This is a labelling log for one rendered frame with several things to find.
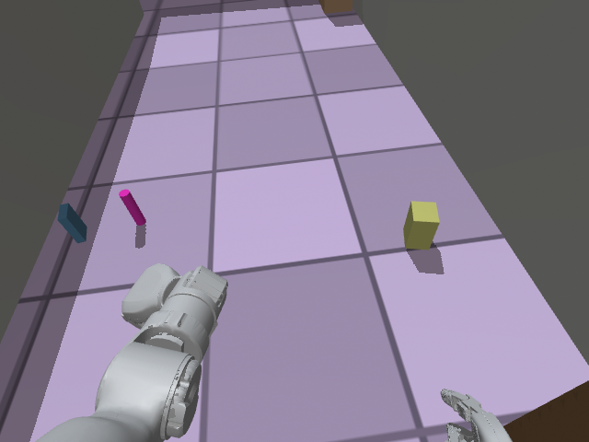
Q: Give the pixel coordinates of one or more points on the right robot hand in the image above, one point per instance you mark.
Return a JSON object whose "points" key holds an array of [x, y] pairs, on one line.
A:
{"points": [[485, 426]]}

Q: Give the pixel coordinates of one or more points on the left robot arm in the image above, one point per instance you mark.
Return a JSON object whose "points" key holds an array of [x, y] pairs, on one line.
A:
{"points": [[149, 391]]}

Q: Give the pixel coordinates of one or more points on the left robot hand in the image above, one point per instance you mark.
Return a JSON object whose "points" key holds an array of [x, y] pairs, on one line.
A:
{"points": [[141, 301]]}

